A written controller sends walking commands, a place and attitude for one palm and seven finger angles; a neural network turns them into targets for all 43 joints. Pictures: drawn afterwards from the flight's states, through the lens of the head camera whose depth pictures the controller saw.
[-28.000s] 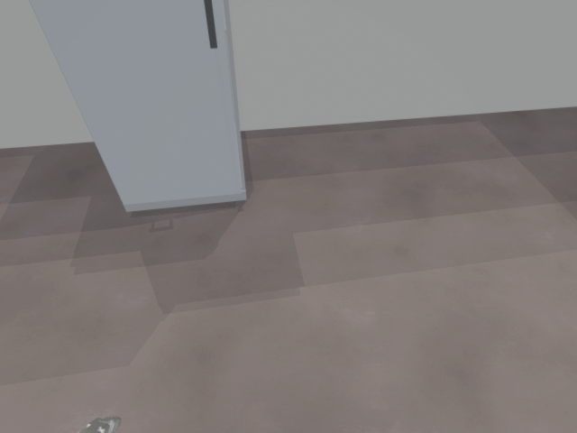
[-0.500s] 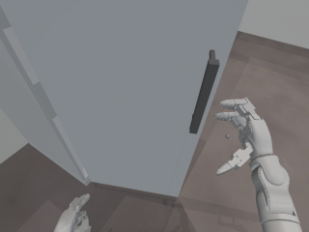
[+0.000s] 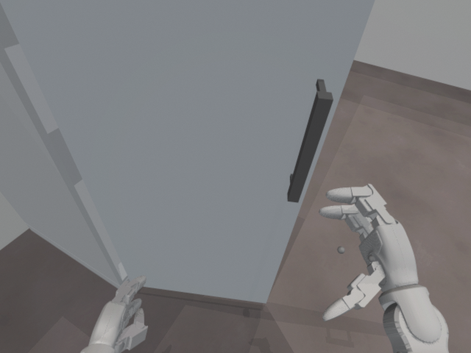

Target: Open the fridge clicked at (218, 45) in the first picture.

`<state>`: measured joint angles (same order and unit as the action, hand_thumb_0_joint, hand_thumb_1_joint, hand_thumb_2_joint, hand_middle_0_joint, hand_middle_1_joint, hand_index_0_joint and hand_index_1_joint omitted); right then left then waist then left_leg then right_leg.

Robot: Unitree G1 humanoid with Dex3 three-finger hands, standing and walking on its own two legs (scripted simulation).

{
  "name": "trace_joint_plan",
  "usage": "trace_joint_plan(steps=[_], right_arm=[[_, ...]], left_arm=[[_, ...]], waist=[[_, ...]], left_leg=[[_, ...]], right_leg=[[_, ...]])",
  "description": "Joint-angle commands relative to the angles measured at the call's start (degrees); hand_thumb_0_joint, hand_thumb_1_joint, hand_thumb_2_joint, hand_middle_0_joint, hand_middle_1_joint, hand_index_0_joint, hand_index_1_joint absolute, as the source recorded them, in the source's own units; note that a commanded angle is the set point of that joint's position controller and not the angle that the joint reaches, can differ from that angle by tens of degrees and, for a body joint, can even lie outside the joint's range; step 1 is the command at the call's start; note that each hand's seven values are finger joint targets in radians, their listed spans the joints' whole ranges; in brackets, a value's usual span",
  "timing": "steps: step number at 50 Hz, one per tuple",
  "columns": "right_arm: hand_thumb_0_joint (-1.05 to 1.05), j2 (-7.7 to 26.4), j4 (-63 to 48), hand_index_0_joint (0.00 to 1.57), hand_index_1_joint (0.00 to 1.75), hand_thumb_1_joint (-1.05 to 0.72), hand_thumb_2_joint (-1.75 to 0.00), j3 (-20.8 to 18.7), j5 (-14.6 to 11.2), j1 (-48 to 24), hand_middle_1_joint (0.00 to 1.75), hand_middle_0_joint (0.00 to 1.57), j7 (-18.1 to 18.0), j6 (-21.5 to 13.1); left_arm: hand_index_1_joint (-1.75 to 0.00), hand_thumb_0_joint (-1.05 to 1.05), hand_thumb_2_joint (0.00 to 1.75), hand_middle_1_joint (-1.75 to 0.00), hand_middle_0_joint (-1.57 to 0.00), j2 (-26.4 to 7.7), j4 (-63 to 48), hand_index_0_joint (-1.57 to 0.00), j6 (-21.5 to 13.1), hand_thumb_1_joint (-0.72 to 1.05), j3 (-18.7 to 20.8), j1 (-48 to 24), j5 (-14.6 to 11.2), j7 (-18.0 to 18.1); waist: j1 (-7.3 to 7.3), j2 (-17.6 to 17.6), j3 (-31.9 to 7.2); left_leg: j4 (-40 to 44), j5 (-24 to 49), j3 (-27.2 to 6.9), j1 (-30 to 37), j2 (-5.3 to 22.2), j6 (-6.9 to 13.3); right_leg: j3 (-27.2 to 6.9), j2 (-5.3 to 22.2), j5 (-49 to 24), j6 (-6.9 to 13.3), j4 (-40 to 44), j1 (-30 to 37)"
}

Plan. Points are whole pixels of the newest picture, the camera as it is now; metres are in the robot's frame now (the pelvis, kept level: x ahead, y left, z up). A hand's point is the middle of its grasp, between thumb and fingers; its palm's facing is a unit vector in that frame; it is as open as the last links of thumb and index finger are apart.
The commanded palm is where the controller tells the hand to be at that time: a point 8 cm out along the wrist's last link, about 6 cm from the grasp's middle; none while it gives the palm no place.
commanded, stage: draw the hand back to the body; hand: right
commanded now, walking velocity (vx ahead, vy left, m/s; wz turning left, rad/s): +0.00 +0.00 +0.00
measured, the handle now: (305, 147) +0.43 -0.11 +0.16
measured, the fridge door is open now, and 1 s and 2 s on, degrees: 67 67 67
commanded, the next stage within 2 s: step back with the hand held close in 1.64 s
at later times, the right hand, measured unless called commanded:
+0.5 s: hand (389, 240) +0.24 -0.19 +0.16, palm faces +0.31 +0.95 -0.01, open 14.7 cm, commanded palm +0.19 -0.23 +0.16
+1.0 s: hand (448, 253) +0.22 -0.26 +0.16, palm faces +0.38 +0.87 -0.33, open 11.4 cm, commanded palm +0.17 -0.29 +0.18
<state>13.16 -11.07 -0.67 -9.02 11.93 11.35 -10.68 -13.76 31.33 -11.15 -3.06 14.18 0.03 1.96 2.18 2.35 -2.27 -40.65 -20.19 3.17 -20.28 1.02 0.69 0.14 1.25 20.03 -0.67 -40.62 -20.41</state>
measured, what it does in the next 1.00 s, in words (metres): stands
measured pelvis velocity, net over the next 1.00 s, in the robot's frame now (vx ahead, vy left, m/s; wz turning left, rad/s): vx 0.02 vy -0.02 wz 0.01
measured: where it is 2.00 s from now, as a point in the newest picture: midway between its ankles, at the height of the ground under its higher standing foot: outside the picture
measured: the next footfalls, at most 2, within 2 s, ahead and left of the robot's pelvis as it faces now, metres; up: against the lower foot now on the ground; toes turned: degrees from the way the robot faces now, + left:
none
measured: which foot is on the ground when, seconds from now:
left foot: down 0.00-1.00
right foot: down 0.00-1.00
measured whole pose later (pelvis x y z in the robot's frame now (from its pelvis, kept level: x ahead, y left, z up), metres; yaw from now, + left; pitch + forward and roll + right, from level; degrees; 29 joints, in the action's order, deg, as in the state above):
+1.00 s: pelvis +0.02 -0.02 +0.02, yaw +1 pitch -6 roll +0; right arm 18.5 -20.9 -13.4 -2.9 23.4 -5.5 -1.9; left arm -12.7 38.1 -8.5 -2.7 13.7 1.9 4.4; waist 4.2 1.8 1.2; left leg -23.7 -14.0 2.2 -3.7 1.4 -0.7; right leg 1.4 0.4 14.8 0.6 -24.9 -4.0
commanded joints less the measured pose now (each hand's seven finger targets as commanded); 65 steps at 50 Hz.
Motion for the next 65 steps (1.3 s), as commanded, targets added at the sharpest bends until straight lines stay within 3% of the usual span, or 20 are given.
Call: trace_joint_plan(steps=[1,3,4,5,6,9,11,14,18,24,28,29,30,31,32,40,43,47,62,65], right_arm=[[0.00,7.3,-14.1,0.25,1.15,0.55,-0.20,-5.4,-0.6,-13.7,1.15,0.25,-0.9,-4.5],[0.00,7.0,-11.8,0.25,1.15,0.55,-0.20,-5.6,-0.8,-13.9,1.15,0.25,-0.6,-4.6],[0.00,2.2,-10.5,0.25,1.15,0.55,-0.20,-11.3,-7.1,-11.3,1.15,0.25,-6.0,0.0],[0.00,0.4,-12.0,0.25,1.15,0.55,-0.20,-7.7,-6.3,-10.0,1.15,0.25,-8.4,2.4],[0.00,0.7,-14.4,0.25,1.15,0.55,-0.20,-8.5,-6.1,-11.6,1.15,0.25,-10.8,4.3],[0.00,-1.9,-20.6,0.25,1.15,0.55,-0.20,-6.9,-3.9,-10.7,1.15,0.25,-18.4,11.9],[0.00,-3.6,-22.6,0.25,1.15,0.55,-0.20,-3.6,-0.4,-10.2,1.15,0.25,-22.3,17.2],[0.00,-1.7,-26.2,0.25,1.15,0.55,-0.20,-2.9,2.1,-10.4,1.15,0.25,-22.1,19.0],[0.00,-0.1,-24.0,0.25,1.15,0.55,-0.20,-6.7,-0.4,-7.4,1.15,0.25,-18.8,19.4],[0.00,1.8,-24.4,0.25,1.13,0.51,-0.22,-10.7,-2.2,-8.5,1.13,0.25,-17.5,21.2],[0.00,2.1,-26.0,0.24,1.04,0.37,-0.29,-10.8,-2.5,-9.2,1.04,0.24,-15.8,21.3],[0.00,13.5,-26.6,0.24,1.02,0.33,-0.31,-12.3,4.4,-4.8,1.02,0.24,-16.7,16.0],[0.00,13.0,-25.0,0.24,1.00,0.30,-0.32,-13.7,4.8,-2.5,1.00,0.24,-17.0,14.0],[0.00,8.8,-23.7,0.24,0.98,0.26,-0.34,-10.0,4.9,-1.0,0.98,0.24,-16.4,12.6],[0.00,8.8,-23.8,0.24,0.96,0.22,-0.36,-9.6,5.1,-1.5,0.96,0.24,-16.3,11.4],[0.00,12.9,-21.8,0.23,0.79,-0.07,-0.50,-15.3,6.1,0.7,0.79,0.23,-17.2,6.6],[0.00,13.8,-24.1,0.22,0.73,-0.17,-0.55,-16.8,6.5,1.7,0.73,0.22,-17.6,5.1],[0.00,14.6,-22.9,0.22,0.64,-0.32,-0.62,-18.7,6.3,4.4,0.64,0.22,-17.6,4.6],[0.00,18.0,-21.4,0.20,0.32,-0.86,-0.88,-25.9,5.7,5.0,0.32,0.20,-17.8,4.0],[0.00,16.3,-20.7,0.20,0.30,-0.90,-0.90,-24.0,5.8,4.2,0.30,0.20,-17.5,4.4]], left_arm=[[-0.30,0.00,0.90,-0.30,-0.20,-5.9,-8.8,-0.20,-3.7,0.90,2.5,-5.8,-0.3,1.0],[-0.30,0.00,0.90,-0.30,-0.20,-5.9,-8.2,-0.20,-3.7,0.90,2.4,-6.1,-0.4,1.4],[-0.30,0.00,0.90,-0.30,-0.20,-4.3,-8.2,-0.20,-4.2,0.90,2.5,-9.3,-1.7,1.8],[-0.30,0.00,0.90,-0.30,-0.20,-4.6,-8.2,-0.20,-4.8,0.90,1.8,-10.1,-1.5,1.8],[-0.30,0.00,0.90,-0.30,-0.20,-4.6,-7.6,-0.20,-5.1,0.90,2.0,-9.6,-1.5,1.9],[-0.30,0.00,0.90,-0.30,-0.20,-4.2,-6.9,-0.20,-5.0,0.90,1.7,-10.6,-0.9,1.8],[-0.30,0.00,0.90,-0.30,-0.20,-4.4,-6.5,-0.20,-3.7,0.90,1.6,-10.9,-0.4,1.7],[-0.30,0.00,0.90,-0.30,-0.20,-5.0,-6.3,-0.20,-2.1,0.90,1.4,-10.2,0.4,2.2],[-0.30,0.00,0.90,-0.30,-0.20,-4.6,-5.8,-0.20,-1.0,0.90,1.1,-11.4,0.4,3.3],[-0.30,0.00,0.90,-0.30,-0.20,-4.1,-5.4,-0.20,0.0,0.90,0.7,-13.1,0.0,3.8],[-0.30,0.00,0.90,-0.30,-0.20,-4.2,-5.3,-0.20,-0.3,0.90,0.7,-13.1,-0.2,3.9],[-0.30,0.00,0.90,-0.30,-0.20,-4.9,-4.6,-0.20,-0.6,0.90,1.3,-10.9,1.2,3.7],[-0.30,0.00,0.90,-0.30,-0.20,-4.9,-4.2,-0.20,-0.8,0.90,1.5,-10.6,1.5,3.5],[-0.30,0.00,0.90,-0.30,-0.20,-4.1,-4.7,-0.20,-0.8,0.90,0.9,-11.1,1.5,3.2],[-0.30,0.00,0.90,-0.30,-0.20,-4.1,-4.8,-0.20,-0.7,0.90,1.0,-10.8,1.4,3.1],[-0.30,0.00,0.90,-0.30,-0.20,-4.9,-4.2,-0.20,-0.5,0.90,1.8,-10.7,1.5,3.3],[-0.30,0.00,0.90,-0.30,-0.20,-4.8,-4.0,-0.20,-0.8,0.90,2.3,-10.5,1.6,3.3],[-0.30,0.00,0.90,-0.30,-0.20,-5.1,-3.5,-0.20,-0.8,0.90,2.8,-10.4,1.6,3.1],[-0.30,0.00,0.90,-0.30,-0.20,-5.5,-2.6,-0.20,-0.3,0.90,3.9,-9.9,1.3,2.9],[-0.30,0.00,0.90,-0.30,-0.20,-5.6,-2.4,-0.20,-0.1,0.90,3.9,-10.1,1.1,2.8]], waist=[[-1.04,-3.9,-5.4],[-1.05,-4.2,-4.3],[3.99,-4.2,-7.2],[3.05,-4.6,-5.9],[2.78,-4.7,-7.5],[3.62,-0.5,-9.9],[2.49,-2.8,-7.6],[1.39,-2.7,-6.6],[2.38,-5.8,-4.2],[3.28,-1.8,-4.0],[2.97,-0.7,-4.9],[2.23,0.2,-2.8],[2.74,0.7,-2.4],[2.15,-0.9,-0.1],[1.80,-2.0,0.2],[2.44,-0.5,0.7],[2.68,1.7,-2.2],[2.77,-0.6,-0.4],[3.04,0.9,0.8],[2.59,2.3,2.2]], left_leg=[[9.5,3.1,-3.1,0.6,-0.4,-0.4],[10.2,1.1,-3.9,0.4,-0.2,-0.4],[11.4,-0.8,-2.9,3.6,-0.2,0.0],[12.2,-1.3,-2.8,3.7,-0.1,-0.3],[12.1,0.8,-2.3,4.4,0.0,-0.4],[11.3,8.1,-1.4,7.0,0.2,-0.1],[11.8,10.3,-1.0,6.8,0.4,-0.3],[12.0,11.4,-1.0,6.8,0.2,-0.1],[13.8,11.8,-1.0,7.8,0.0,-0.3],[14.8,11.9,-0.6,9.3,-0.3,0.2],[14.5,14.5,-0.1,10.0,-0.4,0.3],[17.0,15.2,-2.0,10.7,0.5,-0.1],[17.8,14.8,-1.9,11.4,0.6,0.2],[17.7,15.2,-1.3,11.3,0.4,0.0],[17.9,15.7,-1.2,11.6,0.1,-0.1],[21.0,10.9,-0.9,13.7,-0.3,-0.1],[20.3,13.6,-0.9,15.9,-0.1,0.1],[21.0,15.1,-0.7,16.2,-0.2,0.0],[21.5,15.2,-0.3,16.8,-0.6,0.3],[22.2,14.5,-0.4,15.6,-0.6,0.3]], right_leg=[[-0.2,-1.9,-3.5,2.2,5.7,0.0],[0.0,-2.1,-2.6,2.1,5.6,-0.6],[0.0,-2.3,-1.4,1.3,7.1,-1.3],[-0.2,-2.0,-1.5,1.5,7.7,-0.3],[-0.3,-1.9,-3.0,1.6,8.1,0.6],[0.1,-1.9,-8.3,1.8,8.9,3.3],[-0.3,-1.4,-10.6,2.3,9.5,4.0],[-0.3,-1.5,-11.3,2.4,9.9,6.0],[-0.1,-1.4,-10.9,2.3,10.9,6.6],[-0.2,-1.5,-12.1,2.0,13.0,8.7],[-0.2,-1.3,-14.3,1.9,13.2,10.2],[0.2,-2.0,-14.4,2.6,14.2,11.7],[0.5,-2.0,-14.3,2.5,14.7,11.5],[0.3,-1.7,-14.9,2.6,15.6,11.9],[0.2,-1.4,-15.6,2.5,16.2,12.5],[0.3,-1.1,-12.9,2.3,19.7,14.5],[0.5,-1.1,-15.5,2.2,19.9,15.7],[0.6,-0.9,-16.9,2.1,20.2,15.0],[0.2,-0.5,-18.0,1.4,21.8,14.9],[0.4,-0.5,-17.4,1.4,21.8,15.3]])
